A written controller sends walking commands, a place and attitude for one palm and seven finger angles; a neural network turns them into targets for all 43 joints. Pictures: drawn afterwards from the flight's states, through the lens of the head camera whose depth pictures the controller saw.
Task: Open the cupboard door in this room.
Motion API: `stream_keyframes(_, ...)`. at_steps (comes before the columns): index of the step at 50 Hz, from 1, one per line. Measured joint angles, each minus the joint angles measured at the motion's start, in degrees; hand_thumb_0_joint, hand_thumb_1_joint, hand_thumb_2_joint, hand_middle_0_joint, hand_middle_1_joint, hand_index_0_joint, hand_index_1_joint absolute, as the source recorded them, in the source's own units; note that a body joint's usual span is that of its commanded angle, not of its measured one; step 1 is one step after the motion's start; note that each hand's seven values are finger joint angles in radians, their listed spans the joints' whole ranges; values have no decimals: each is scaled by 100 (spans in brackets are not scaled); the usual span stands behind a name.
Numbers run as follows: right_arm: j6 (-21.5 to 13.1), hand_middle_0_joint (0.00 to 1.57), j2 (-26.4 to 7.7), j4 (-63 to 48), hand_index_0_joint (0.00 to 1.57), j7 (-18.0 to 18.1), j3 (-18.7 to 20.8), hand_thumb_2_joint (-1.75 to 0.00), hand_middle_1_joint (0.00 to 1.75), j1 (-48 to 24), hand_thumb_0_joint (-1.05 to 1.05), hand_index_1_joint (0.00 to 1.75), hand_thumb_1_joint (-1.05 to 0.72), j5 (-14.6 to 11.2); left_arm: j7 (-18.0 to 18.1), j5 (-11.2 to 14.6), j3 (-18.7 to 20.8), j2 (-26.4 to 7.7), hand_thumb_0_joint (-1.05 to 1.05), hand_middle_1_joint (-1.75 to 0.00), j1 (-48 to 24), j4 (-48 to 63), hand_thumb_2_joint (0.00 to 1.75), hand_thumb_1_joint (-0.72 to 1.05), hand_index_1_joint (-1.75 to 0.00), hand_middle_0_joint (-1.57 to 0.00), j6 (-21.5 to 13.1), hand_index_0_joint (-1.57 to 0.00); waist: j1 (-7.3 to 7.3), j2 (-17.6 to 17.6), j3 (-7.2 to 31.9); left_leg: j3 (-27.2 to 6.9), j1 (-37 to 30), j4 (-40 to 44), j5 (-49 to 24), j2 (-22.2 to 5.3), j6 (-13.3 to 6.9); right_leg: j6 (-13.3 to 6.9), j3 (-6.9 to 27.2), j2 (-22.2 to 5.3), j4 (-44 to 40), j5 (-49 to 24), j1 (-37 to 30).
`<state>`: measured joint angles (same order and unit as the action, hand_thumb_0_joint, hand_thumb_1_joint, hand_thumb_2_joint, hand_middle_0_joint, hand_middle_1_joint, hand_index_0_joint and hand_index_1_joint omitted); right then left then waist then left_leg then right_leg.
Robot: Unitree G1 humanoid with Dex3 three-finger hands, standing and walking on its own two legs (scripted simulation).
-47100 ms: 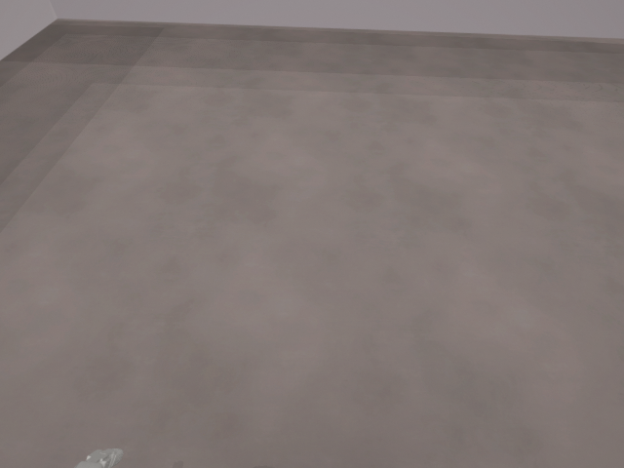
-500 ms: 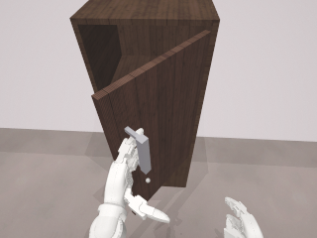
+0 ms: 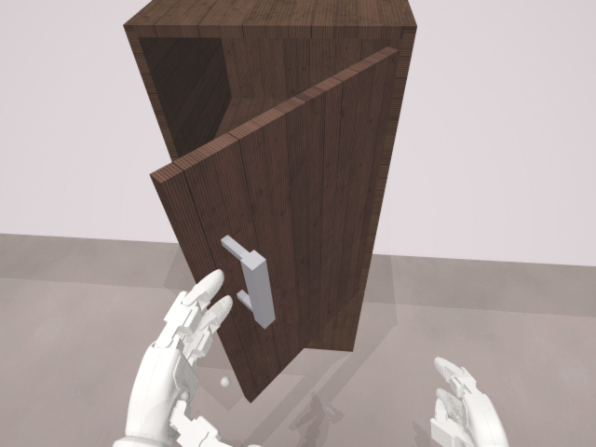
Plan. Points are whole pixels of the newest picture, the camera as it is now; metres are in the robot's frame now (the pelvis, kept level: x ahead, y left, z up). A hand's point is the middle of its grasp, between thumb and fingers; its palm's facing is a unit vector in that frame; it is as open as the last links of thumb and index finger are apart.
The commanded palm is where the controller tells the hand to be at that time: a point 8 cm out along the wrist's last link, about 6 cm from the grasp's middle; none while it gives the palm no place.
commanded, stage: slide the hand sideways off the handle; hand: left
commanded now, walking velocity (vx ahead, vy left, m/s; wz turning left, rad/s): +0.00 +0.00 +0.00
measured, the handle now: (248, 283) +0.29 +0.08 +0.11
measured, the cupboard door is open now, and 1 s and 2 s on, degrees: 51 51 51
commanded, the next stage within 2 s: draw the hand back to the body in 0.28 s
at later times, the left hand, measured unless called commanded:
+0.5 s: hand (180, 407) +0.15 +0.13 +0.11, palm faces -0.07 -1.00 -0.01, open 16.3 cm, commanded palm +0.13 +0.18 +0.12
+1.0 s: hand (90, 373) +0.17 +0.20 +0.14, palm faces +0.11 -0.97 -0.20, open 15.6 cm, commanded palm +0.13 +0.26 +0.17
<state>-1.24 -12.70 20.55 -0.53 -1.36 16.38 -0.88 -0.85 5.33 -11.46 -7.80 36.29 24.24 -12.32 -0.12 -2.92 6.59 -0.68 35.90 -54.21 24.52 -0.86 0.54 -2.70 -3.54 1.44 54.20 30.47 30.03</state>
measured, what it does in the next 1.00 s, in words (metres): stands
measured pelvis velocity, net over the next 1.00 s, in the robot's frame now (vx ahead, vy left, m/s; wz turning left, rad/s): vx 0.00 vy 0.03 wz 0.00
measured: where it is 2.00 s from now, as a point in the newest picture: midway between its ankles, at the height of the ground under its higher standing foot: outside the picture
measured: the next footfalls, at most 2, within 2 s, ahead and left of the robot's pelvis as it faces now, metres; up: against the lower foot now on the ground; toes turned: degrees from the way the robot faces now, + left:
none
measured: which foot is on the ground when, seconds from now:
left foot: down 0.00-1.00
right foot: down 0.00-1.00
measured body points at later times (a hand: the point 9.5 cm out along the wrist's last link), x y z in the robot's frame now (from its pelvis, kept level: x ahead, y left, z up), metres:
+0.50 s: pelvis +0.00 +0.01 -0.01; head +0.00 -0.01 +0.44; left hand +0.15 +0.18 +0.11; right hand +0.19 -0.21 -0.06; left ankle +0.03 +0.13 -0.69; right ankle -0.03 -0.09 -0.69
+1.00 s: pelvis +0.00 +0.03 +0.02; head -0.02 +0.02 +0.47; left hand +0.16 +0.25 +0.16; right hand +0.19 -0.19 -0.03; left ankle +0.03 +0.13 -0.69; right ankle -0.03 -0.09 -0.69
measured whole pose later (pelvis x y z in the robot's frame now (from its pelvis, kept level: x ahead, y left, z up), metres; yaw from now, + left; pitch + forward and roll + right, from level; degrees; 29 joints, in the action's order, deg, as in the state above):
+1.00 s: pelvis +0.00 +0.03 +0.02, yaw +0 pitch +2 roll -3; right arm -4.9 -12.7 24.8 5.6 -3.0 16.4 -2.6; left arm -0.5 8.0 4.8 -16.6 37.6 32.4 -1.4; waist 2.1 -3.2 6.5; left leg -0.9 28.6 -48.1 22.0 -0.8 -1.4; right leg -0.7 -3.5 1.7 43.7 25.4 20.8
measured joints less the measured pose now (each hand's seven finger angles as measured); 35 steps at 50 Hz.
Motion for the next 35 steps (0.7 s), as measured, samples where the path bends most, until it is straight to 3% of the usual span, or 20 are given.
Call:
stream_keyframes(13, -33, 20, 5, 65, 20, 166, 132, -90, 30, 59, 1, 30, -90, -105, -553, 529, 787, -148, -2, -31, 694, 179, 30, -50, -31, -18, -163, -18, 52, -30, 102, -57, 112, -115, 71, -11, 23, -8, -52, 18, 67, 63, 73)
stream_keyframes(20, -178, 20, -56, 40, 20, 231, 156, -90, 30, 25, 1, 30, -90, -125, -794, 611, 615, -113, -2, -30, 695, 241, 30, -50, -30, -16, -351, -16, 108, -69, 107, -108, 309, -283, 87, 32, -32, 35, -107, -20, 175, 75, 213)
stream_keyframes(26, -121, 20, 58, 0, 20, 252, 106, -90, 30, -12, 1, 30, -90, -168, -659, 522, 684, -297, -2, -30, 486, 354, 30, -50, -30, -15, -107, -15, 121, -57, 118, -65, 305, -320, 92, 9, -70, 60, -62, -2, 179, 41, 214)
stream_keyframes(35, -166, 20, 96, 124, 20, 314, -78, -89, 30, 57, 1, 30, -90, -231, -749, 813, 1227, -492, -2, -30, 326, 534, 30, -50, -30, -15, 400, -15, 115, -76, 155, -59, -5, -87, 11, -3, -120, 118, -48, 18, -170, -115, -140)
